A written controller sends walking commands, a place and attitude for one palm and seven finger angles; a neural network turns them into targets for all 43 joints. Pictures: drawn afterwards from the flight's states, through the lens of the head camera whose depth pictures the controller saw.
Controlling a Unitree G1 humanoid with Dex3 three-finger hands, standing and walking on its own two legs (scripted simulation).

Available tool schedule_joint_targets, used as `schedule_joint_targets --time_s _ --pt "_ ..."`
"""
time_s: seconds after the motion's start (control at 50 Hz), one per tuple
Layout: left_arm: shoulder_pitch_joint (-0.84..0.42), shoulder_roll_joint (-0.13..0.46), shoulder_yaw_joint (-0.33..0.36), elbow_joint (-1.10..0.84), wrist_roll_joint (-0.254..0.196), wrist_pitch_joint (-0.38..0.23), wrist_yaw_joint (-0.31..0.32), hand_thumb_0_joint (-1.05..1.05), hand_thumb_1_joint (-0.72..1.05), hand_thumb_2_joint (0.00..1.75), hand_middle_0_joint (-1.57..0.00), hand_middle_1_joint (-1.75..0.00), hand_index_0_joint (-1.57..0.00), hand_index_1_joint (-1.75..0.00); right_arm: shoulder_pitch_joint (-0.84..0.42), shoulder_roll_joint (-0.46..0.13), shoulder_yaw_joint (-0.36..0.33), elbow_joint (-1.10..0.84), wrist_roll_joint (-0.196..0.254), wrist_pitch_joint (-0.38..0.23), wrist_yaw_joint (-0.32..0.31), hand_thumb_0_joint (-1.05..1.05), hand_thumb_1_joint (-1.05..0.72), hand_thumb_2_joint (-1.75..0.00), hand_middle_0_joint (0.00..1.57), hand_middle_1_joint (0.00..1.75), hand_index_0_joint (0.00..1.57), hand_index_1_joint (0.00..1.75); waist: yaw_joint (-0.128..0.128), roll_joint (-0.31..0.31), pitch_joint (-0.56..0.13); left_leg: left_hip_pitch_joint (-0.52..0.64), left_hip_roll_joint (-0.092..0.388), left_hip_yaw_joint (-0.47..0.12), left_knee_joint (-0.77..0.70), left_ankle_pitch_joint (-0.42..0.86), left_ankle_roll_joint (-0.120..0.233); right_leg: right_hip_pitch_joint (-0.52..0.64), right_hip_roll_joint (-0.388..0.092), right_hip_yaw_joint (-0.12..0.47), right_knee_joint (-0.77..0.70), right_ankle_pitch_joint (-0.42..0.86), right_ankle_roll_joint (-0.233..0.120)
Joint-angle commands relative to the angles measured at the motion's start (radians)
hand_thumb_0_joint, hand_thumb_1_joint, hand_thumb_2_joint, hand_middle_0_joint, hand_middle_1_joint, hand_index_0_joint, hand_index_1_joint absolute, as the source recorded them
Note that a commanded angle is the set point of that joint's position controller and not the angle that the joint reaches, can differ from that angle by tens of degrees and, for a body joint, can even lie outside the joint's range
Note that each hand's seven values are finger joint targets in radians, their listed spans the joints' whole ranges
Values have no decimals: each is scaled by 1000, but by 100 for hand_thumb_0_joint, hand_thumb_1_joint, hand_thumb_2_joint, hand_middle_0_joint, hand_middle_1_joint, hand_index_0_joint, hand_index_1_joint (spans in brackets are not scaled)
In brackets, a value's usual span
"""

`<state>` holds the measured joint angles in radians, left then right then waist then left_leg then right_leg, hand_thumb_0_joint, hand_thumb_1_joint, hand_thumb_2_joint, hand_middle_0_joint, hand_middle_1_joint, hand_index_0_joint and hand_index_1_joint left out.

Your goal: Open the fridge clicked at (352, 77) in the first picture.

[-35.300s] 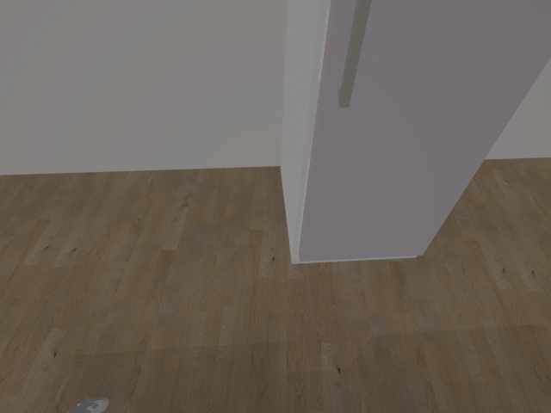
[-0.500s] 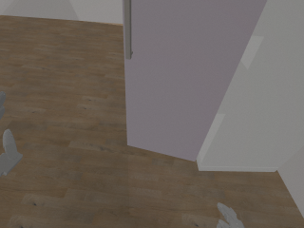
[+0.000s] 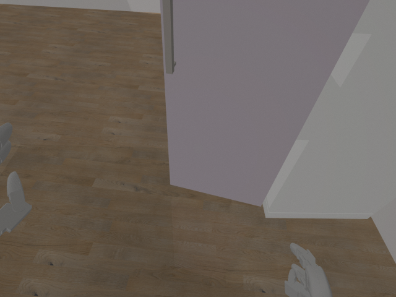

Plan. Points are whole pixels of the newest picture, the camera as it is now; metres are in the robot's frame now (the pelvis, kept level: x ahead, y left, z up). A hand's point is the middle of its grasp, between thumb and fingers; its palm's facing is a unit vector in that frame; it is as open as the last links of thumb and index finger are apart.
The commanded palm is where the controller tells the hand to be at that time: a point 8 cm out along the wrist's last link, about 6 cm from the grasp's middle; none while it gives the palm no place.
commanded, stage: stop stepping back and stand still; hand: left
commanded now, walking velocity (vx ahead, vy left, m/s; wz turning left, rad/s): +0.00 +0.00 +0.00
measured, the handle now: (170, 2) +0.76 +0.13 +0.26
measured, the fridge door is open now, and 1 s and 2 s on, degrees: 75 75 75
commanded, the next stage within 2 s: let the arm hang, fingers relaxed in 0.02 s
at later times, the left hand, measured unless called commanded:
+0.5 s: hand out of the picture -0.01 +0.19 -0.18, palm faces +0.00 -0.99 -0.15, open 7.1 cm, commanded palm none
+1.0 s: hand out of the picture +0.03 +0.26 -0.15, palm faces +0.00 -0.95 -0.32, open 7.4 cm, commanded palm none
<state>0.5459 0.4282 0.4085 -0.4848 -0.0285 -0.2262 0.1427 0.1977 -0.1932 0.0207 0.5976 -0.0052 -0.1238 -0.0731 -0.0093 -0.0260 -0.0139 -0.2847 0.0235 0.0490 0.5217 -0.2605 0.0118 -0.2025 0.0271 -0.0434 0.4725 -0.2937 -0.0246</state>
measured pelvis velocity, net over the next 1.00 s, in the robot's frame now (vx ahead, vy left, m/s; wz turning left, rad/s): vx -0.03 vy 0.02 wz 0.01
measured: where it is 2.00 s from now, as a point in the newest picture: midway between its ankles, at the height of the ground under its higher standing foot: outside the picture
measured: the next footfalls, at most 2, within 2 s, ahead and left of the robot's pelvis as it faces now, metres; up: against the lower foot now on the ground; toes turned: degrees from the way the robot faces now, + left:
none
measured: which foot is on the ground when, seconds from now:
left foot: down 0.00-1.00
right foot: down 0.00-1.00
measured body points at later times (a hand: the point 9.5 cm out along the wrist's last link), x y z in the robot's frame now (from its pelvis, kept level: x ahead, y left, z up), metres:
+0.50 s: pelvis -0.03 +0.01 +0.00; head -0.01 +0.04 +0.45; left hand -0.01 +0.24 -0.17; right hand +0.03 -0.26 -0.13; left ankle +0.01 +0.11 -0.74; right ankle -0.03 -0.10 -0.74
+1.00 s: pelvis -0.03 +0.02 +0.01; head -0.03 +0.02 +0.46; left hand +0.03 +0.31 -0.13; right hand +0.03 -0.25 -0.14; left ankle +0.01 +0.11 -0.74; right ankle -0.03 -0.10 -0.74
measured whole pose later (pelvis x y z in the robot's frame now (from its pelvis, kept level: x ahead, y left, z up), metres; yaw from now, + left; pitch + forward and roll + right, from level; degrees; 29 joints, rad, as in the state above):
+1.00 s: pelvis -0.03 +0.02 +0.01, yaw +1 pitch -1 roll +0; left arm 0.15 0.31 0.01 1.13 0.02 0.00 0.00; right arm 0.17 -0.27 -0.01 1.11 -0.02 0.00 -0.01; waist 0.00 0.01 0.02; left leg -0.22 -0.03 0.06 0.37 -0.14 0.05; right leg -0.15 -0.02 -0.04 0.37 -0.20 0.01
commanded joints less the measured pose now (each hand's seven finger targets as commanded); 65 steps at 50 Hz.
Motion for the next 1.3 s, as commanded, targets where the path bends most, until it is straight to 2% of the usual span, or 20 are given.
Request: schedule_joint_targets --time_s 0.0,0.08,0.1,0.12,0.14,0.16,0.18,0.22,0.26,0.3,0.36,0.46,0.48,0.54,0.58,0.7,0.82,1.06,1.2,1.28 --pt "4 163 136 -156 -20 -53 29 0 90 90 -20 -30 -20 -30 -42 -130 -52 -134 7 -26 -15 0 -90 -90 20 30 20 30 6 73 -160 40 82 -85 -48 389 3 118 -101 103 -14 466 4" --pt "-33 162 119 -163 -19 -47 28 0 90 90 -20 -30 -20 -30 -52 -138 -54 -137 7 -22 -20 0 -90 -90 20 30 20 30 8 76 -144 45 80 -87 -61 359 6 95 -96 100 -30 420 8" --pt "-111 14 -314 556 39 119 -109 0 90 90 -20 -30 -20 -30 -147 -323 -86 21 37 -60 73 0 -90 -90 20 30 20 30 -22 87 -48 2 98 -75 75 530 6 -18 -190 21 87 582 -9" --pt "-145 11 -294 580 38 204 -129 0 90 90 -20 -30 -20 -30 -70 -302 -104 26 27 1 75 0 -90 -90 20 30 20 30 -18 92 -110 56 107 -81 39 464 -1 -50 -173 76 52 441 -19" --pt "-180 -5 -309 620 42 218 -137 0 90 90 -20 -30 -20 -30 -54 -294 -96 38 17 25 73 0 -90 -90 20 30 20 30 -7 70 -102 15 128 -115 10 343 24 -74 -152 49 61 256 -15" --pt "-215 3 -314 677 46 220 -143 0 90 90 -20 -30 -20 -30 -62 -296 -84 38 10 47 72 0 -90 -90 20 30 20 30 4 39 -67 -41 137 -150 -26 274 47 -69 -128 39 68 141 -11" --pt "-245 12 -321 734 49 219 -146 0 90 90 -20 -30 -20 -30 -64 -289 -76 40 2 60 71 0 -90 -90 20 30 20 30 10 -31 -56 -62 134 -171 -39 279 56 -49 -115 37 67 125 -14" --pt "-287 26 -337 858 50 218 -145 0 90 90 -20 -30 -20 -30 -71 -290 -64 62 -6 77 71 0 -90 -90 20 30 20 30 13 -103 -58 -70 111 -175 -46 250 55 -13 -129 63 38 124 -23" --pt "-324 29 -351 1001 53 218 -141 0 90 90 -20 -30 -20 -30 -62 -276 -60 112 -15 94 70 0 -90 -90 20 30 20 30 4 -131 -56 -33 80 -158 -41 200 40 -27 -157 103 -8 113 -35" --pt "-339 20 -370 1121 51 222 -135 0 90 90 -20 -30 -20 -30 -51 -247 -48 161 -21 110 72 0 -90 -90 20 30 20 30 -2 -51 -50 -2 64 -139 -64 173 30 -28 -165 124 -42 103 -37" --pt "-342 3 -385 1266 46 221 -133 0 90 90 -20 -30 -20 -30 -47 -219 -39 234 -21 118 68 0 -90 -90 20 30 20 30 0 63 -31 18 68 -138 -118 135 23 -11 -148 126 -83 60 -25" --pt "-304 -20 -379 1437 42 212 -131 0 90 90 -20 -30 -20 -30 -11 -189 -43 341 -16 119 53 0 -90 -90 20 30 20 30 5 167 -12 22 71 -133 -156 46 22 20 -143 130 -153 21 -35" --pt "-295 -16 -378 1459 42 210 -131 0 90 90 -20 -30 -20 -30 1 -198 -46 354 -14 119 50 0 -90 -90 20 30 20 30 5 142 -17 36 75 -135 -148 61 23 26 -141 124 -162 35 -35" --pt "-294 -21 -380 1516 40 208 -132 0 90 90 -20 -30 -20 -30 26 -198 -53 399 -11 119 44 0 -90 -90 20 30 20 30 1 130 2 36 81 -139 -172 16 26 19 -140 121 -183 8 -39" --pt "-296 -21 -379 1545 41 208 -131 0 90 90 -20 -30 -20 -30 40 -207 -59 418 -9 118 42 0 -90 -90 20 30 20 30 2 88 23 37 89 -146 -186 10 30 13 -133 111 -185 6 -39" --pt "-303 -3 -377 1586 45 212 -131 0 90 90 -20 -30 -20 -30 46 -230 -70 452 -11 116 42 0 -90 -90 20 30 20 30 5 46 51 17 100 -164 -242 -87 37 6 -127 103 -180 -42 -34" --pt "-340 19 -376 1587 46 208 -131 0 90 90 -20 -30 -20 -30 14 -248 -70 464 -11 110 48 0 -90 -90 20 30 20 30 7 17 43 44 104 -165 -254 -25 37 9 -134 100 -175 0 -26" --pt "-428 68 -376 1567 44 198 -135 0 90 90 -20 -30 -20 -30 -77 -293 -63 470 -11 98 56 0 -90 -90 20 30 20 30 5 38 8 112 108 -156 -264 146 28 45 -149 104 -191 111 -13" --pt "-456 88 -375 1562 43 194 -137 0 90 90 -20 -30 -20 -30 -109 -317 -60 466 -9 95 57 0 -90 -90 20 30 20 30 2 46 -8 140 110 -151 -265 197 22 66 -156 105 -206 139 -12" --pt "-457 96 -373 1562 42 189 -137 0 90 90 -20 -30 -20 -30 -114 -329 -60 465 -6 92 56 0 -90 -90 20 30 20 30 1 46 -46 175 111 -146 -250 257 21 91 -161 105 -209 193 -14"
